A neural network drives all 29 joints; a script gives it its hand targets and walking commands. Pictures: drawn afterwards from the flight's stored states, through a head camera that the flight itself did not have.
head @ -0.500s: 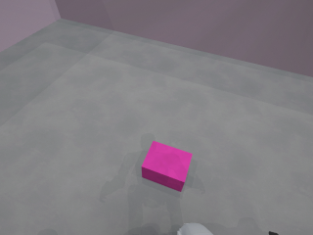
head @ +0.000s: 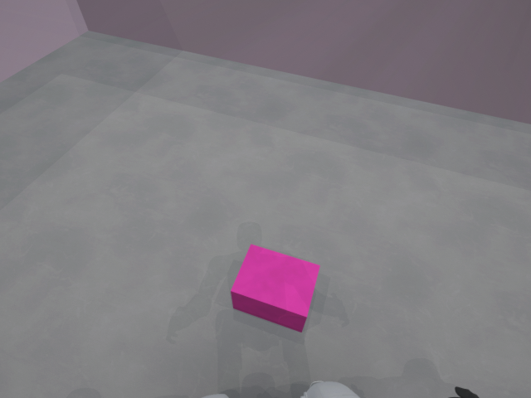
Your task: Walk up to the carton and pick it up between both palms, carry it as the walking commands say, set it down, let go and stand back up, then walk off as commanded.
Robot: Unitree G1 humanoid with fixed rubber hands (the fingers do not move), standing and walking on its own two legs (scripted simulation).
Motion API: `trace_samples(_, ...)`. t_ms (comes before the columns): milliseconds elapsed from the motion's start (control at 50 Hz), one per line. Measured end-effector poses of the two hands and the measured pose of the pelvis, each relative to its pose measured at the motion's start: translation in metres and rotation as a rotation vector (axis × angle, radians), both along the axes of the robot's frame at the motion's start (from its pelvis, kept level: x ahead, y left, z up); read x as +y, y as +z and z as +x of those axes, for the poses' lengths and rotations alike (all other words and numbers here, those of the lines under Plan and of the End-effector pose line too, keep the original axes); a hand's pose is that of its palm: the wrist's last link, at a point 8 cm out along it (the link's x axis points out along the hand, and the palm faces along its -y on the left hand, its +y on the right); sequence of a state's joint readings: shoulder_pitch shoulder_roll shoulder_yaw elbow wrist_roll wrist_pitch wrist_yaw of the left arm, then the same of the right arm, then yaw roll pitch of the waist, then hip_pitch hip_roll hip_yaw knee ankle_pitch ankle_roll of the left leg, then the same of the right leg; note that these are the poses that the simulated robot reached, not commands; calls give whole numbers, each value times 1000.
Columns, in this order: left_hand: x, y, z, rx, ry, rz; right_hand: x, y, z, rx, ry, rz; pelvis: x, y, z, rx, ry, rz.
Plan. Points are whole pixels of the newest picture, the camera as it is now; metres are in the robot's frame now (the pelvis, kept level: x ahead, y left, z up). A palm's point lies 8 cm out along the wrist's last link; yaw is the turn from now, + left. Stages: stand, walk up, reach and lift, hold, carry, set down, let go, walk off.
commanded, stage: walk up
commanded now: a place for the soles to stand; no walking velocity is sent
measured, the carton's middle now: (275, 287) +0.56 -0.05 -0.66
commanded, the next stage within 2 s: none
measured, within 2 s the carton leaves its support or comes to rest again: neither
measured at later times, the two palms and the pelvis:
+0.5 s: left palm out of the picture +0.05 +0.30 -0.12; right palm out of the picture +0.07 -0.31 -0.10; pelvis -0.01 -0.01 -0.01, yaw -1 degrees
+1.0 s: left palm out of the picture +0.04 +0.29 -0.11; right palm out of the picture +0.06 -0.33 -0.10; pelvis -0.01 -0.02 +0.00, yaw -1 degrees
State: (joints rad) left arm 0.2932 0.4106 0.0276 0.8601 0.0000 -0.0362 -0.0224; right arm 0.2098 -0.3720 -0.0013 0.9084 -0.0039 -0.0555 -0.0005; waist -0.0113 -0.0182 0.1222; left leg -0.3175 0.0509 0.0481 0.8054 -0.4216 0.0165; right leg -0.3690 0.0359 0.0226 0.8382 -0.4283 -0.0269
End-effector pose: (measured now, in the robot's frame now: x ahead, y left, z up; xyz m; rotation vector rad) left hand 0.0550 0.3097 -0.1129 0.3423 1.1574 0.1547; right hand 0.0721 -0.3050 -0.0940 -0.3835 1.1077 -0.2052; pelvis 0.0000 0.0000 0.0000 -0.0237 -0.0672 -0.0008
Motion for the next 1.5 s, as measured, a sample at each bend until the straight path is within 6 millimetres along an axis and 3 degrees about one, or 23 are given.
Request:
trace_samples(940, -17, -1, -14, 24, -8, 30, -21, -11, -10, -9, -24, 21, -22, -5, -13, -20, -20, 20)
trace_samples(1100, -14, -1, -10, 27, -29, 22, -17, -7, -15, -9, -35, 16, -15, -3, -15, -18, -24, 15)
trace_samples(1240, -17, -1, -13, 23, -13, 31, -22, -10, -13, -11, -31, 23, -21, -5, -15, -20, -28, 20)
trace_samples(1400, -7, -5, -8, 34, -28, 11, -9, -4, -12, -3, -37, 5, -7, -3, -11, -13, -27, 1)
trace_samples(1500, -7, -4, -3, 30, -24, 12, -12, -1, -10, -3, -41, 2, -9, -1, -7, -10, -34, -1)
